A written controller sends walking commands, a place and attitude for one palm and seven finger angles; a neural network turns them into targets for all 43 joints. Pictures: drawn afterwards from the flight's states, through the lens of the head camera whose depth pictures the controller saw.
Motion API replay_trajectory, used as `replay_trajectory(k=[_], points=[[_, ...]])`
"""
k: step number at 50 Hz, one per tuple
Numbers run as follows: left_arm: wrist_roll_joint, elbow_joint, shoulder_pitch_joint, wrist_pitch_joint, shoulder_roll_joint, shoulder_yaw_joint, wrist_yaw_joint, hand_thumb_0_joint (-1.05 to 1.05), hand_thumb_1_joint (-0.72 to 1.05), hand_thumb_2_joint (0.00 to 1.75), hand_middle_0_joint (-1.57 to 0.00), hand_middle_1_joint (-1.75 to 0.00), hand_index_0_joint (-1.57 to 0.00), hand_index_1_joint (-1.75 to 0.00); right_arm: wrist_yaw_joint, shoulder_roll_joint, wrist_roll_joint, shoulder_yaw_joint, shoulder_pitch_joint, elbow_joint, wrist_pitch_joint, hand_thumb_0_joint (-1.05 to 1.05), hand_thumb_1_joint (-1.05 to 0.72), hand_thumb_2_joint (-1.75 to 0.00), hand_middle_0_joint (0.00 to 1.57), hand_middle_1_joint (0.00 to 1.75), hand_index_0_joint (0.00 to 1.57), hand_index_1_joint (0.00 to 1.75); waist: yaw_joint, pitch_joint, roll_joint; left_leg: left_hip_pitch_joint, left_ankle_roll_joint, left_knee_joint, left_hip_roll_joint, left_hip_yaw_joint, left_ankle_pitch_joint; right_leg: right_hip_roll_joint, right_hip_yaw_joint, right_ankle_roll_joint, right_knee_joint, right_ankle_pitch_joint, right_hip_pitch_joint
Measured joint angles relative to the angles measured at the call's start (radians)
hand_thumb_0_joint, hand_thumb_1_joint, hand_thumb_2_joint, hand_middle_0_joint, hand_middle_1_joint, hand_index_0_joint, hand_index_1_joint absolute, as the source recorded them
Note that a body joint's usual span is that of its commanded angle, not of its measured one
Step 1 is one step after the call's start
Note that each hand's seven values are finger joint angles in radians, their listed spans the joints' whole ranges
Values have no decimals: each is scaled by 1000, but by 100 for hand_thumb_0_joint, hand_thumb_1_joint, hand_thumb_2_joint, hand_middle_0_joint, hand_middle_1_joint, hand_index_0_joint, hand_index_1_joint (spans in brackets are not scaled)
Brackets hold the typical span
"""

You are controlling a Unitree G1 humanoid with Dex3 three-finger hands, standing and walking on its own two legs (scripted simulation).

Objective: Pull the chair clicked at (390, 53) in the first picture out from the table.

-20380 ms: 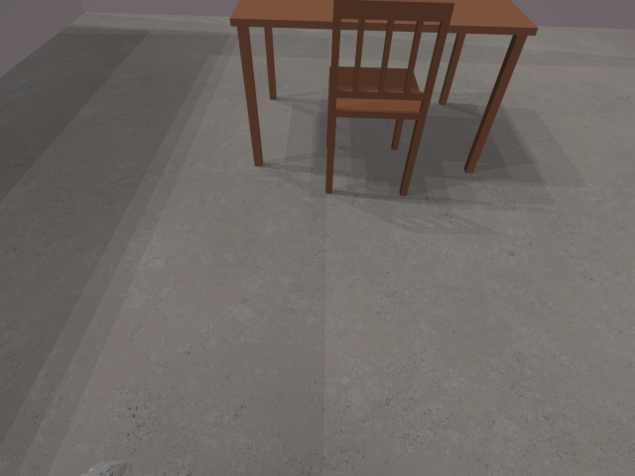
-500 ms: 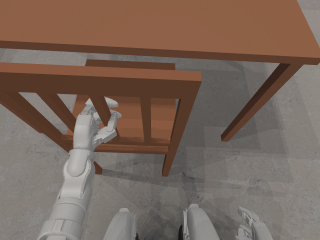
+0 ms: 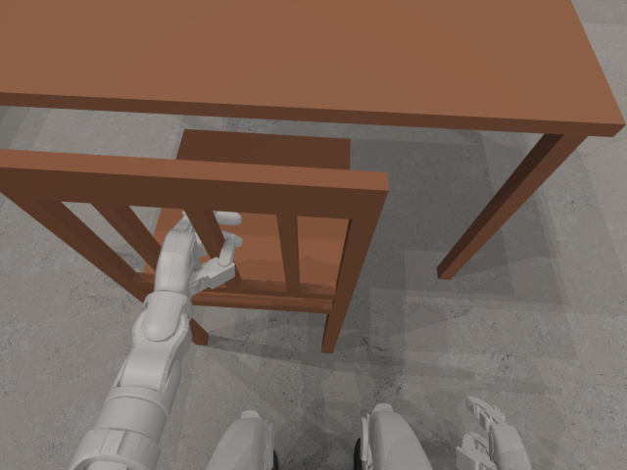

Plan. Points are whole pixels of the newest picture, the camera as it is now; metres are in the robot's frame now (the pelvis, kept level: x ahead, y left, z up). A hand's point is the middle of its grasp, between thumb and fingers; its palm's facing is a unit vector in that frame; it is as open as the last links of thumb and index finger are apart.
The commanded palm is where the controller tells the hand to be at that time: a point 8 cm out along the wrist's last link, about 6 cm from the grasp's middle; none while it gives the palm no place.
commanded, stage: step backward, pulling the chair out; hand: left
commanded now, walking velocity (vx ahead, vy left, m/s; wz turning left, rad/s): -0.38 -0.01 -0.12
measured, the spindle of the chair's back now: (218, 251) +0.40 +0.13 -0.04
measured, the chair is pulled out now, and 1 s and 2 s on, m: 0.05 0.16 0.30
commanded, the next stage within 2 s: none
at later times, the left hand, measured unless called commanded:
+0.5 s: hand (235, 290) +0.33 +0.10 +0.01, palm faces -0.08 -0.99 -0.14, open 5.2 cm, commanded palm +0.30 +0.15 +0.00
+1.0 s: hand (237, 347) +0.26 +0.09 +0.00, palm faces -0.04 -0.98 -0.17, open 5.3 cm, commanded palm +0.24 +0.14 +0.01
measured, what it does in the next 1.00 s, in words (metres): rises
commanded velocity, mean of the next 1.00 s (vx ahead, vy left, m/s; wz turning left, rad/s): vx -0.38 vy -0.02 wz -0.01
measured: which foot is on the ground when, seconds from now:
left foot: down 0.00-1.00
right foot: down 0.00-1.00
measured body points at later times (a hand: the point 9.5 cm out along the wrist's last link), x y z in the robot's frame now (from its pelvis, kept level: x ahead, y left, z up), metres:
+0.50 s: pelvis -0.01 +0.00 +0.07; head +0.07 -0.01 +0.51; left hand +0.33 +0.15 +0.02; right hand +0.07 -0.27 -0.05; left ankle +0.00 +0.12 -0.66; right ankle +0.02 -0.14 -0.66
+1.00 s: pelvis -0.07 -0.01 +0.06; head -0.02 -0.03 +0.50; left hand +0.26 +0.14 +0.02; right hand +0.02 -0.26 -0.08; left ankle -0.01 +0.12 -0.66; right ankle +0.02 -0.14 -0.66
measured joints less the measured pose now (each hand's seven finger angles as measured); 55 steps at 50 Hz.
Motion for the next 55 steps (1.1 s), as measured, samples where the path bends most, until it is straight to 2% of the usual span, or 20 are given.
replay_trajectory(k=[2, 4, 7, 15, 22, 29, 37, 40, 44, 48, 52, 54, 55], points=[[-10, 67, 2, 48, -11, -8, 31, 4, 73, 83, -37, -127, -41, -144, -22, 6, 8, 14, 21, 3, 19, 1, -91, -89, 20, 30, 20, 30, -5, 6, 2, 104, 4, -120, -2, 14, 47, 1, 6, 10, -118, 58, 98], [-20, 144, -1, 61, -26, -6, 43, 5, 73, 82, -34, -121, -43, -144, -39, 8, 12, 26, 43, 14, 26, 1, -91, -89, 20, 30, 20, 30, -8, 7, -3, 195, 3, -229, -3, 27, 89, 5, 11, 6, -224, 96, 185], [-6, 247, -28, 71, -31, -18, 49, 6, 73, 81, -34, -118, -45, -145, -55, 4, 8, 27, 62, 40, 27, 1, -90, -89, 20, 30, 20, 30, -5, 17, -8, 299, 3, -347, 4, 36, 139, 16, 11, 1, -342, 159, 284], [7, 398, -85, 44, -20, -18, 45, 7, 73, 80, -34, -119, -48, -145, -67, -23, -7, -7, 51, 83, 34, 0, -90, -89, 20, 30, 20, 30, -3, 77, -17, 440, 3, -471, 23, 67, 196, 34, 10, -9, -484, 249, 418], [-2, 367, -40, 29, -16, 7, 51, 6, 72, 80, -34, -119, -49, -145, -61, -17, -16, -16, 29, 81, 36, 0, -90, -89, 20, 30, 20, 30, -4, 111, -21, 472, -7, -499, 33, 94, 223, 43, 25, -14, -517, 266, 442], [-11, 372, -22, 19, -38, -3, 69, 6, 72, 80, -35, -119, -49, -145, -65, -13, -6, -11, 8, 102, 31, 0, -90, -89, 20, 30, 20, 30, 7, 124, -7, 468, -17, -504, 38, 88, 255, 48, 20, -27, -518, 292, 438], [-1, 437, -43, 8, -74, -49, 90, 6, 72, 79, -33, -119, -50, -145, -74, -38, 1, -10, 12, 130, 15, 1, -90, -89, 20, 30, 20, 30, 23, 114, -7, 468, 1, -538, 18, 90, 304, 31, 21, -14, -559, 344, 445], [3, 443, -47, 8, -70, -64, 87, 6, 71, 79, -33, -119, -50, -145, -77, -33, 0, -7, 25, 124, 7, 1, -90, -89, 20, 30, 20, 30, 32, 112, -19, 465, 7, -532, 8, 98, 311, 19, 27, -16, -520, 320, 424], [3, 444, -58, 19, -60, -65, 82, 5, 70, 80, -35, -120, -50, -145, -73, -13, -5, 1, 31, 124, -4, 1, -90, -89, 20, 30, 20, 30, 39, 121, -26, 449, 4, -481, 4, 96, 296, 11, 27, -23, -452, 315, 401], [-2, 451, -63, 20, -62, -49, 86, 5, 69, 82, -37, -120, -50, -145, -64, -3, -5, 7, 26, 139, -21, 1, -90, -89, 20, 30, 20, 30, 40, 121, -5, 417, -7, -422, 17, 85, 255, 19, 18, -33, -410, 293, 377], [2, 477, -74, 9, -84, -30, 102, 6, 69, 82, -37, -119, -50, -145, -50, -18, -7, 0, 20, 172, -44, 1, -90, -89, 20, 30, 20, 30, 30, 127, 3, 408, -19, -371, -12, 44, 108, 14, 15, -32, -463, 328, 392], [9, 484, -81, 11, -92, -30, 106, 6, 69, 82, -36, -120, -50, -145, -45, -33, -8, -2, 23, 186, -53, 1, -90, -89, 20, 30, 20, 30, 23, 124, 1, 438, -20, -392, -24, 23, 100, 8, 13, -27, -493, 349, 398], [13, 484, -85, 14, -93, -34, 105, 6, 70, 81, -35, -120, -50, -145, -45, -41, -9, -3, 26, 191, -57, 1, -90, -89, 20, 30, 20, 30, 17, 121, 0, 457, -18, -435, -23, 18, 137, 4, 9, -23, -502, 357, 398]])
